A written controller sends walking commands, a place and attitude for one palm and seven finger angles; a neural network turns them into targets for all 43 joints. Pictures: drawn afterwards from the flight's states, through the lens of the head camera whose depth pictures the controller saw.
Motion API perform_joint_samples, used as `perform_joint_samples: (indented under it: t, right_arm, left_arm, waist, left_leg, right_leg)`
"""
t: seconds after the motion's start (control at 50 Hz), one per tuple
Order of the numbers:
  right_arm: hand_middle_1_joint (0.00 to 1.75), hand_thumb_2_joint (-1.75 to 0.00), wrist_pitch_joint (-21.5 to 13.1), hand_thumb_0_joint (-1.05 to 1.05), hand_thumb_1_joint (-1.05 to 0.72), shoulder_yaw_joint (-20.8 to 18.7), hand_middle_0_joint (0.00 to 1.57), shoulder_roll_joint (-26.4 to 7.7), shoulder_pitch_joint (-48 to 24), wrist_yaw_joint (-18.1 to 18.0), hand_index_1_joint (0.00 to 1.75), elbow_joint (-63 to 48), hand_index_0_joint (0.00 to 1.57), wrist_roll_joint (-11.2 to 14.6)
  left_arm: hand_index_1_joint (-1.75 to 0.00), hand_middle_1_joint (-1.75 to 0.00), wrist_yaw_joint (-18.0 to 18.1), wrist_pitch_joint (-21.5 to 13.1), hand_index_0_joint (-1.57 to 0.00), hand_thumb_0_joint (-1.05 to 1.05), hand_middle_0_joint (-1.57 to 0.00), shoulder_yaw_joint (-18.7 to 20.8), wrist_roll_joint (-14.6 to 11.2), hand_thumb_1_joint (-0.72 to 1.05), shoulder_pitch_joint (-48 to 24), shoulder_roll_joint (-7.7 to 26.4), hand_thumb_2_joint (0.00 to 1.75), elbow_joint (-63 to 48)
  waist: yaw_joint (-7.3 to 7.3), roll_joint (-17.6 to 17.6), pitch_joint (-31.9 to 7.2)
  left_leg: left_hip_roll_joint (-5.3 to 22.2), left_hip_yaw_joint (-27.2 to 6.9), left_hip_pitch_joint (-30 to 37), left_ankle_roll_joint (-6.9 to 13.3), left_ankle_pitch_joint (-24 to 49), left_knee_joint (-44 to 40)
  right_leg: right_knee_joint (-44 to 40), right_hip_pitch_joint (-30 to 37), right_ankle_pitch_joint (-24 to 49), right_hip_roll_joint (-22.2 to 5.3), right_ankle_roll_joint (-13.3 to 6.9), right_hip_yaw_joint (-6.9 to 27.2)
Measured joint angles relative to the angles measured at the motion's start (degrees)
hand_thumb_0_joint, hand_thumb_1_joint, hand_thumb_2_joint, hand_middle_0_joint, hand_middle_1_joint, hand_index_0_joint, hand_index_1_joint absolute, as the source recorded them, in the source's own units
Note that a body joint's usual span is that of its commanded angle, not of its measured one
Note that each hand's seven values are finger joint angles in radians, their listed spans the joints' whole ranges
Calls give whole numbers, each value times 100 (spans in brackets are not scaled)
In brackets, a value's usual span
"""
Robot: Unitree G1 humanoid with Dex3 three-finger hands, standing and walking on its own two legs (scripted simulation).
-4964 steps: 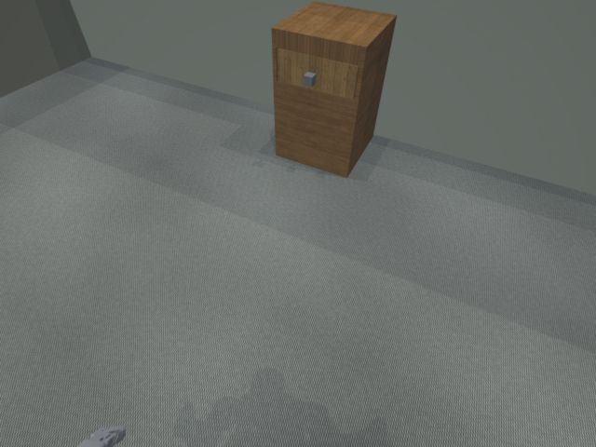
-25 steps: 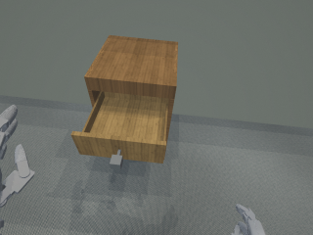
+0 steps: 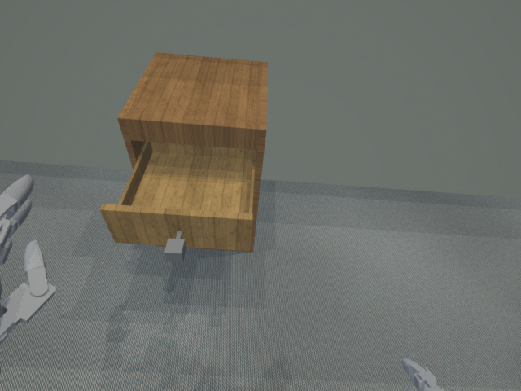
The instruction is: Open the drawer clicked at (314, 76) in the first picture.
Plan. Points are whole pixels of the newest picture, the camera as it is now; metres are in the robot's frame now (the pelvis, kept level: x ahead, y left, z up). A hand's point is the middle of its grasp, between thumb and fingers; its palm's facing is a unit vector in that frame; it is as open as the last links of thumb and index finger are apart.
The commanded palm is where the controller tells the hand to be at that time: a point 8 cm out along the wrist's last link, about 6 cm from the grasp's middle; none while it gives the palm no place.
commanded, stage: stop stepping back and stand still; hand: left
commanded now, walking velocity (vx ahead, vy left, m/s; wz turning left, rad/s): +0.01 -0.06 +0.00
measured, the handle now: (177, 243) +0.52 +0.21 -0.25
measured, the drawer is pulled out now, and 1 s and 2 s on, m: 0.28 0.28 0.28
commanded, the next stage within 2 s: let the arm hang, fingers relaxed in 0.28 s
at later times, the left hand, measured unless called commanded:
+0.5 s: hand (87, 332) +0.21 +0.25 +0.00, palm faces +0.10 -0.89 -0.45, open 7.4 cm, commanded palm none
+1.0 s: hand out of the picture -0.04 +0.22 -0.16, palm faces -0.01 -0.97 -0.24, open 7.3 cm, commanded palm none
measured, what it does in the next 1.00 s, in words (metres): stands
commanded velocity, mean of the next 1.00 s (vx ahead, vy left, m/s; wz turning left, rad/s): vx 0.00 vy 0.00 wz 0.00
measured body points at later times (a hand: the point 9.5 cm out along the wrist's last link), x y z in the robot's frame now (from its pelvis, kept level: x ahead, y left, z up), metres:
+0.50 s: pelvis +0.00 +0.01 +0.00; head +0.02 -0.01 +0.45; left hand +0.20 +0.29 +0.02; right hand +0.16 -0.24 -0.12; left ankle -0.01 +0.12 -0.73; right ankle +0.01 -0.11 -0.73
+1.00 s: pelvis -0.01 +0.02 +0.01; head +0.01 +0.02 +0.46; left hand -0.04 +0.27 -0.14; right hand -0.02 -0.20 -0.15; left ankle -0.01 +0.12 -0.73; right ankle +0.01 -0.11 -0.73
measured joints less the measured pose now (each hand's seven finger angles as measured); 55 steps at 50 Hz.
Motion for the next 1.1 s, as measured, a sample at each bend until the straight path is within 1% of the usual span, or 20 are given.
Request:
perform_joint_samples:
  t: [0.04, 0.08, 0.12, 0.16, 0.22, 0.28, 0.38, 0.4, 0.42, 0.46, 0.52, 0.56, 0.6, 0.66, 0.68, 0.7, 0.74, 0.84, 0.98, 1.1]
  right_arm:
    - [30, -90, -49, 2, -90, -20, 20, 21, -48, 8, 30, -30, 20, 15]
    - [30, -90, -113, 2, -90, -2, 19, 80, -95, 11, 30, -76, 20, 14]
    - [30, -90, -185, 2, -90, 35, 19, 151, -152, 24, 30, -127, 20, 33]
    - [30, -90, -222, 2, -90, 84, 19, 215, -246, 53, 30, -122, 20, 57]
    - [30, -90, -197, 2, -90, 133, 20, 284, -364, 121, 30, -122, 20, 67]
    - [30, -90, -111, 2, -90, 153, 20, 313, -466, 166, 30, -120, 20, 65]
    - [30, -90, -3, 2, -90, 178, 20, 345, -545, 159, 30, -139, 20, 57]
    - [30, -90, -96, 1, -90, 126, 20, 290, -569, 260, 30, -23, 20, 44]
    - [30, -90, -93, 1, -90, 71, 20, 186, -628, 366, 30, 148, 20, 32]
    - [30, -90, 102, 1, -90, 12, 20, -32, -822, 484, 30, 497, 20, -1]
    - [30, -90, 396, 1, -90, -14, 20, -187, -1003, 518, 30, 794, 21, -41]
    - [30, -90, 511, 1, -90, -2, 20, -169, -988, 513, 30, 875, 20, -65]
    - [30, -90, 590, 1, -90, 23, 20, -122, -899, 493, 30, 971, 20, -87]
    - [30, -90, 705, 1, -90, 65, 20, -66, -715, 448, 30, 1203, 20, -100]
    - [30, -90, 739, 1, -90, 75, 20, -48, -649, 433, 30, 1301, 20, -96]
    - [30, -90, 769, 1, -91, 82, 20, -17, -574, 417, 30, 1403, 20, -89]
    - [30, -90, 825, 1, -91, 106, 20, 45, -437, 396, 30, 1615, 20, -73]
    - [30, -90, 885, 1, -91, 113, 19, 195, -185, 360, 30, 2035, 20, -51]
    - [30, -90, 849, 1, -91, 120, 19, 444, -18, 348, 30, 2375, 20, -25]
    - [30, -90, 819, 1, -91, 114, 20, 618, 29, 342, 30, 2536, 20, -32]
  left_arm:
    - [-30, -31, -7, 20, -21, 2, -21, 23, 2, 89, 13, 73, 90, -60]
    - [-30, -31, -13, 49, -21, 2, -21, 74, 10, 89, 122, 143, 90, -141]
    - [-30, -31, -13, 49, -21, 2, -21, 117, 8, 89, 190, 197, 90, -226]
    - [-30, -31, -21, 20, -21, 2, -21, 126, -11, 89, 204, 204, 90, -266]
    - [-30, -31, -43, -56, -21, 2, -21, 99, -34, 89, 166, 130, 90, -219]
    - [-30, -31, -47, -47, -21, 2, -21, 51, -50, 89, 109, -10, 90, -95]
    - [-30, -31, -61, 95, -21, 1, -21, -23, -57, 89, 37, -145, 90, 71]
    - [-30, -31, -138, 53, -21, 1, -21, -160, 66, 89, -160, -106, 90, 393]
    - [-30, -31, -288, 137, -20, 1, -20, -400, 172, 89, -516, -58, 90, 976]
    - [-30, -30, -550, 603, -20, 0, -20, -897, 280, 89, -1236, -112, 90, 2459]
    - [-30, -30, -757, 1262, -20, 0, -20, -1432, 324, 90, -1948, -377, 90, 4727]
    - [-30, -30, -823, 1503, -19, 1, -19, -1690, 328, 90, -2152, -528, 90, 5901]
    - [-30, -30, -856, 1630, -19, 1, -19, -1890, 304, 90, -2225, -683, 90, 6792]
    - [-30, -30, -877, 1710, -19, 1, -20, -2113, 258, 91, -2213, -934, 90, 7755]
    - [-30, -30, -883, 1712, -19, 1, -20, -2167, 244, 91, -2193, -1015, 90, 8006]
    - [-30, -30, -812, 1690, -20, 1, -20, -2104, 216, 93, -2183, -1049, 90, 8210]
    - [-30, -30, -798, 1642, -20, 0, -20, -2084, 200, 96, -2166, -993, 90, 8561]
    - [-30, -30, -833, 1555, -20, 0, -20, -2088, 184, 95, -2056, -932, 90, 9248]
    - [-30, -30, -774, 1483, -20, 1, -20, -2081, 168, 92, -1982, -973, 90, 9782]
    - [-30, -30, -724, 1436, -19, 1, -19, -2081, 167, 91, -2082, -1096, 90, 9889]
  waist:
    - [75, -149, 157]
    - [88, -189, 201]
    - [79, -147, 265]
    - [90, -37, 323]
    - [130, 126, 305]
    - [171, 237, 294]
    - [236, 206, 341]
    - [245, 246, 296]
    - [292, 308, 244]
    - [362, 441, 183]
    - [293, 517, 197]
    - [214, 383, 286]
    - [164, 185, 398]
    - [173, -49, 556]
    - [192, -99, 599]
    - [222, -139, 634]
    - [294, -179, 691]
    - [376, -30, 747]
    - [340, 276, 704]
    - [294, 400, 654]
  left_leg:
    - [-93, 81, 11, -79, 101, 24]
    - [-115, 126, 26, -124, 102, 0]
    - [-103, 109, 37, -149, 79, 32]
    - [-37, 73, 51, -172, 40, 89]
    - [47, 43, 12, -195, -6, 155]
    - [83, 52, 13, -195, -33, 160]
    - [27, 123, 173, -158, 36, -73]
    - [5, 84, 81, -145, 39, -31]
    - [-38, 47, -32, -130, 24, 56]
    - [-112, 39, -182, -94, -39, 237]
    - [-162, 69, -240, -49, -121, 403]
    - [-183, 105, -150, -50, -124, 386]
    - [-185, 123, -12, -59, -86, 296]
    - [-144, 117, 187, -78, 17, 95]
    - [-129, 108, 237, -83, 56, 27]
    - [-113, 88, 271, -88, 94, -35]
    - [-92, 59, 335, -99, 173, -160]
    - [-97, 43, 458, -81, 312, -390]
    - [-176, 99, 616, -24, 419, -601]
    - [-222, 149, 674, 1, 462, -681]
  right_leg:
    - [127, -30, -116, -73, 75, 125]
    - [178, -52, -239, -95, 84, 173]
    - [53, 19, 50, -86, 59, 149]
    - [-28, 102, 88, -19, -3, 109]
    - [-136, 148, 61, 66, -49, 78]
    - [-236, 189, 97, 105, -50, 89]
    - [-352, 277, 130, 56, 5, 160]
    - [-297, 199, 126, 30, 22, 123]
    - [-188, 96, 86, -16, 39, 90]
    - [38, -64, -38, -96, 71, 85]
    - [268, -159, -147, -150, 97, 118]
    - [334, -119, -177, -170, 92, 156]
    - [295, -10, -163, -169, 87, 176]
    - [34, 215, -28, -123, 91, 168]
    - [-76, 287, 31, -105, 86, 157]
    - [-190, 351, 93, -87, 79, 137]
    - [-397, 461, 208, -62, 67, 106]
    - [-752, 647, 410, -57, 81, 88]
    - [-853, 743, 472, -131, 135, 143]
    - [-794, 724, 455, -176, 157, 196]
